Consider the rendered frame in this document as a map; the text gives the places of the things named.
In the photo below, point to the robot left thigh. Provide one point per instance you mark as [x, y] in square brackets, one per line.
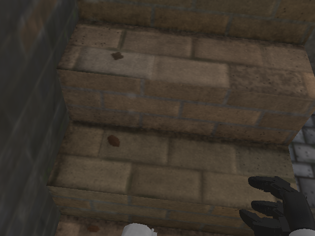
[137, 229]

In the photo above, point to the right robot hand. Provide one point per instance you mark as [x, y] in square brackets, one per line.
[292, 214]

